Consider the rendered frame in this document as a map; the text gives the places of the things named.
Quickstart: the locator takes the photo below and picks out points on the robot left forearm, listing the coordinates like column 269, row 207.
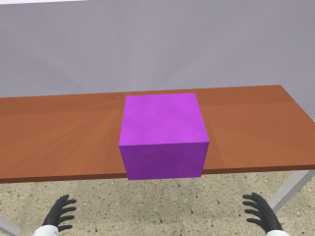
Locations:
column 46, row 230

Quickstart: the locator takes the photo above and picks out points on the carton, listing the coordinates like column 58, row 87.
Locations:
column 163, row 136

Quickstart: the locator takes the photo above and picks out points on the robot right hand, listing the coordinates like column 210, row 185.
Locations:
column 268, row 220

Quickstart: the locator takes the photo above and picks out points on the table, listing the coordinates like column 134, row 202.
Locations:
column 70, row 137

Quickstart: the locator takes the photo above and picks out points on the robot left hand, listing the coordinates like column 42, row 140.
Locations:
column 53, row 218

